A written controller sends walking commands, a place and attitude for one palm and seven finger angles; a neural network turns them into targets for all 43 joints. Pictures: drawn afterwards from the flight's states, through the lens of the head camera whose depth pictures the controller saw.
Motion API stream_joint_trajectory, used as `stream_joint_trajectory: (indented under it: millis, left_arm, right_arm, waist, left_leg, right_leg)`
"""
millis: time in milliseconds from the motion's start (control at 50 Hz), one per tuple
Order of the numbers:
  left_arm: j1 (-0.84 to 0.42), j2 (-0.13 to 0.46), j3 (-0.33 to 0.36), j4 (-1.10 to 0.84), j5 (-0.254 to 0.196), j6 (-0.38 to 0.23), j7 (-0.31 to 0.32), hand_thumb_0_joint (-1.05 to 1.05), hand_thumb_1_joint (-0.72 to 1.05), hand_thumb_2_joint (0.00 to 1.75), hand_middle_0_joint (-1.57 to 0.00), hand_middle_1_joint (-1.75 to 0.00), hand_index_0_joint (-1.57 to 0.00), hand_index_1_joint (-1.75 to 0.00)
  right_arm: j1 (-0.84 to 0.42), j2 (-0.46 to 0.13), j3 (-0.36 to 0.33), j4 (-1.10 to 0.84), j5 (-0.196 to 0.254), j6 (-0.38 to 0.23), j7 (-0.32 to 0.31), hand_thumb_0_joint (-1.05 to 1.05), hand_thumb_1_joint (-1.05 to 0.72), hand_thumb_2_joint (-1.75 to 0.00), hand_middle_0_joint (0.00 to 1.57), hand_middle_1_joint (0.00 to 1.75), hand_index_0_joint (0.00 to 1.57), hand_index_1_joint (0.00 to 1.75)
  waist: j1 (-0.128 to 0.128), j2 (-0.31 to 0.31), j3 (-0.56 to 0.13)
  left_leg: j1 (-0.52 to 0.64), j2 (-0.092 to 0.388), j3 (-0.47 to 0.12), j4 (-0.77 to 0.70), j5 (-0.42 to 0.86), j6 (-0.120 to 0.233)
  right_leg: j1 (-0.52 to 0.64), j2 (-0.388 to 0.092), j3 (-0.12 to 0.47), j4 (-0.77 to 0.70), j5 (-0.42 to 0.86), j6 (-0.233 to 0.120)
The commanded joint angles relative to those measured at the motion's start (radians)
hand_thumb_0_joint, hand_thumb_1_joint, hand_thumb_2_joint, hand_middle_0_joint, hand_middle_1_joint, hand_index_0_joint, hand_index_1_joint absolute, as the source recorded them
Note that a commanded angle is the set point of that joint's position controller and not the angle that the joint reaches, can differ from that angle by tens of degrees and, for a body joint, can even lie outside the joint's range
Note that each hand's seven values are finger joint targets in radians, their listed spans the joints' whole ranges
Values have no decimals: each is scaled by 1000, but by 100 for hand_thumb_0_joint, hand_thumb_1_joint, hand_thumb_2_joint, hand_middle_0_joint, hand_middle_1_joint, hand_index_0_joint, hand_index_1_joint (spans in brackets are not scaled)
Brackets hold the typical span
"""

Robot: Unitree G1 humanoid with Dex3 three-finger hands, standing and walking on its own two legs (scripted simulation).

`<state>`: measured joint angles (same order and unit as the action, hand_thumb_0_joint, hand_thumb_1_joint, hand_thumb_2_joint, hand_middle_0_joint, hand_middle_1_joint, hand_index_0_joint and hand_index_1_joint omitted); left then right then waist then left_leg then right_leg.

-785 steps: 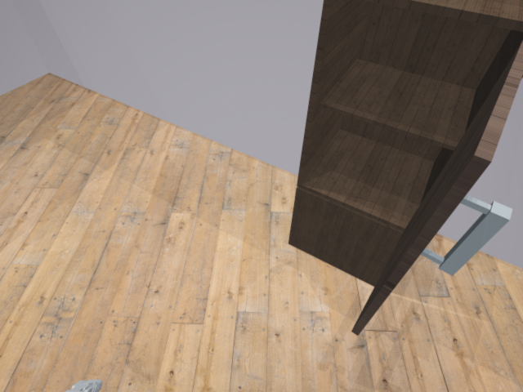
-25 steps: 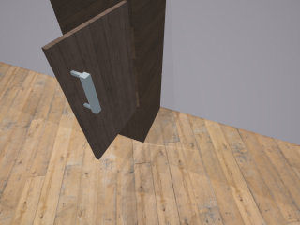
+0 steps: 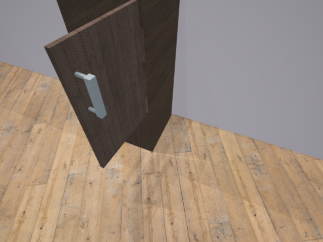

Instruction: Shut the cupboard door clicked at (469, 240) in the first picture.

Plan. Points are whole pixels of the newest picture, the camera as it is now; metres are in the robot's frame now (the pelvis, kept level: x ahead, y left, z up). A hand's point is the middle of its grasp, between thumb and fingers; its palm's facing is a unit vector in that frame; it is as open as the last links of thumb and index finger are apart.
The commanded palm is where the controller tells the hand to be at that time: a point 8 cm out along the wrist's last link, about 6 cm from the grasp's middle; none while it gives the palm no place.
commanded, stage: look again from close up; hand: left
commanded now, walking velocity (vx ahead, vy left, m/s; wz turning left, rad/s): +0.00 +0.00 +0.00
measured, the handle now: (90, 95) +0.50 +0.25 +0.07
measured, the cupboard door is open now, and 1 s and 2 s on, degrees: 84 84 84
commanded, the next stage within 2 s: shuffle to correct the standing spot in 0.54 s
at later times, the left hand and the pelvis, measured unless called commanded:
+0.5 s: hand out of the picture -0.03 +0.15 -0.18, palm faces +0.06 -0.99 -0.15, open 7.3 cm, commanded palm none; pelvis -0.01 +0.00 +0.00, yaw +0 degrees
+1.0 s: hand out of the picture -0.02 +0.16 -0.19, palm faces +0.24 -0.96 -0.16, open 7.3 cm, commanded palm none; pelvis +0.04 +0.00 -0.02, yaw +10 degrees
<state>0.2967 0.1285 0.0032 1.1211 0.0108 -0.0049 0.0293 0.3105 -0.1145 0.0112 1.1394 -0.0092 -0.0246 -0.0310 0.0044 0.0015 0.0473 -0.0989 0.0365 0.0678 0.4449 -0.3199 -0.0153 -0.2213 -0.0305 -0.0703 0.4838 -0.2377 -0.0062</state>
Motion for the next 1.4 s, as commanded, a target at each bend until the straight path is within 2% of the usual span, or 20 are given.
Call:
stream_joint_trajectory:
  millis: [0, 620, 700, 760, 800, 840, 880, 900, 920, 960, 1020, 1040, 1060, 1080, 1100, 1160, 1200, 1240, 1320, 1380]
  left_arm:
    - [69, 88, 12, -27, 3, -19, 5, 0, 90, 90, -20, -30, -20, -30]
    - [93, 65, 13, -21, 3, -22, 5, 0, 90, 90, -20, -30, -20, -30]
    - [95, 74, 31, -40, 16, -6, -7, 0, 90, 90, -20, -30, -20, -30]
    - [102, 68, 45, -66, 24, -6, -17, 0, 90, 90, -20, -30, -20, -30]
    - [125, 62, 53, -75, 25, -16, -22, 0, 90, 90, -20, -30, -20, -30]
    - [187, 79, 62, -71, 27, -30, -21, 0, 90, 90, -20, -30, -20, -30]
    - [290, 149, 81, -44, 25, -39, -7, 0, 90, 90, -20, -30, -20, -30]
    - [319, 156, 81, -39, 26, -44, -1, 0, 90, 90, -20, -30, -20, -30]
    - [312, 145, 75, -41, 32, -50, 4, 0, 90, 90, -20, -30, -20, -30]
    - [213, 147, 70, -65, 41, -57, 7, 0, 90, 90, -20, -30, -20, -30]
    - [97, 157, 67, -88, 28, -45, -1, 0, 90, 90, -20, -30, -20, -30]
    - [76, 136, 62, -102, 19, -37, -11, 0, 90, 90, -20, -30, -20, -30]
    - [77, 79, 54, -142, 15, -29, -28, 0, 90, 90, -20, -30, -20, -30]
    - [6, 91, 50, -203, 24, -30, -36, 0, 90, 90, -20, -30, -20, -30]
    - [-46, 90, 56, -225, 32, -32, -38, 0, 90, 90, -20, -30, -20, -30]
    - [3, 89, 68, -172, 41, -30, -44, 0, 90, 90, -20, -30, -20, -30]
    - [40, 79, 63, -154, 38, -16, -52, 0, 90, 90, -20, -30, -20, -30]
    - [23, 79, 61, -169, 33, -7, -55, 0, 90, 90, -20, -30, -20, -30]
    - [-103, 91, 64, -232, 20, -7, -57, 0, 90, 90, -20, -30, -20, -30]
    - [-116, 108, 69, -248, 15, -15, -56, 0, 90, 90, -20, -30, -20, -30]
  right_arm:
    - [84, -74, -15, -13, -3, -6, -10, 0, -90, -90, 20, 30, 20, 30]
    - [98, -59, -17, -13, -4, -11, -12, 0, -90, -90, 20, 30, 20, 30]
    - [116, -77, -29, -23, -17, 6, -2, 0, -90, -90, 20, 30, 20, 30]
    - [110, -94, -44, -55, -23, 8, 2, 0, -90, -90, 20, 30, 20, 30]
    - [110, -102, -52, -77, -23, 0, 3, 0, -90, -90, 20, 30, 20, 30]
    - [86, -87, -52, -102, -20, -12, 5, 0, -90, -90, 20, 30, 20, 30]
    - [32, -44, -48, -147, -15, -13, 13, 0, -90, -90, 20, 30, 20, 30]
    - [-47, -53, -48, -176, -15, -14, 19, 0, -90, -90, 20, 30, 20, 30]
    - [-99, -61, -51, -201, -14, -17, 28, 0, -90, -90, 20, 30, 20, 30]
    - [-94, -37, -55, -206, -8, -15, 46, 0, -90, -90, 20, 30, 20, 30]
    - [94, -22, -52, -150, -17, -10, 50, 0, -90, -90, 20, 30, 20, 30]
    - [204, -69, -62, -113, -23, -13, 44, 0, -90, -90, 20, 30, 20, 30]
    - [331, -185, -92, -83, -35, -22, 29, 0, -90, -90, 20, 30, 20, 30]
    - [395, -258, -107, -77, -30, -22, 7, 0, -90, -90, 20, 30, 20, 30]
    - [335, -302, -117, -85, -29, -17, -7, 0, -90, -90, 20, 30, 20, 30]
    - [124, -197, -85, -135, -24, -45, -13, 0, -90, -90, 20, 30, 20, 30]
    - [82, -194, -83, -145, -22, -59, -12, 0, -90, -90, 20, 30, 20, 30]
    - [65, -216, -90, -155, -22, -60, -8, 0, -90, -90, 20, 30, 20, 30]
    - [57, -249, -108, -170, -30, -42, 1, 0, -90, -90, 20, 30, 20, 30]
    - [15, -272, -123, -189, -33, -22, 9, 0, -90, -90, 20, 30, 20, 30]
  waist:
    - [3, -16, 39]
    - [5, 5, 29]
    - [4, 8, 96]
    - [7, 54, 168]
    - [13, 47, 140]
    - [43, -17, 104]
    - [76, -256, 49]
    - [99, -273, 68]
    - [92, -189, 83]
    - [34, -106, 68]
    - [-78, -70, 26]
    - [-119, 45, 13]
    - [-158, 325, -12]
    - [-172, 279, -20]
    - [-145, 115, -19]
    - [-27, 132, 39]
    - [5, 103, 7]
    - [9, 103, -4]
    - [-24, 141, 12]
    - [-28, 170, -8]
  left_leg:
    - [-121, 67, -53, -95, 135, 38]
    - [-120, 68, -67, -102, 171, 39]
    - [-227, 74, -120, -126, -216, 78]
    - [-326, 98, -209, -139, -320, 116]
    - [-350, 106, -252, -108, -284, 138]
    - [-433, 57, -195, 25, -164, 129]
    - [-578, -38, 8, 373, -181, 82]
    - [-635, -5, 2, 538, -257, 79]
    - [-652, 28, -24, 615, -279, 80]
    - [-552, 66, -39, 543, -260, 86]
    - [-117, -14, 116, 212, 6, 75]
    - [9, -16, 73, 118, -7, 75]
    - [111, 228, -389, -74, -114, 174]
    - [141, 408, -770, -242, -74, 282]
    - [128, 437, -778, -226, 12, 322]
    - [-32, 300, -444, -159, 294, 241]
    - [-69, 230, -289, -135, 408, 209]
    - [-71, 197, -232, -134, 429, 197]
    - [-69, 183, -229, -134, 419, 181]
    - [-132, 179, -256, -96, 346, 154]
  right_leg:
    - [52, -88, 90, -87, 149, -34]
    - [55, -85, 78, -89, 149, -31]
    - [-13, -61, 32, -43, -265, -30]
    - [-52, -44, 6, 23, -300, -31]
    - [-24, -50, 8, 57, -276, -34]
    - [96, -107, 67, -3, -266, -56]
    - [249, -317, 292, -175, -300, -150]
    - [232, -389, 376, -247, -258, -212]
    - [192, -417, 378, -252, -204, -242]
    - [87, -393, 211, -206, -117, -205]
    - [-167, -255, -75, -68, -148, -99]
    - [-237, -190, -159, 149, -121, -66]
    - [-434, -72, -197, 521, -214, 2]
    - [-587, -16, -57, 739, -346, 6]
    - [-646, -49, 39, 850, -262, -1]
    - [-593, -98, 78, 888, -73, 34]
    - [-514, -83, 66, 819, -25, 51]
    - [-486, -74, 54, 709, -4, 65]
    - [-420, -65, 33, 411, -7, 75]
    - [-241, -23, -5, 223, 7, 64]
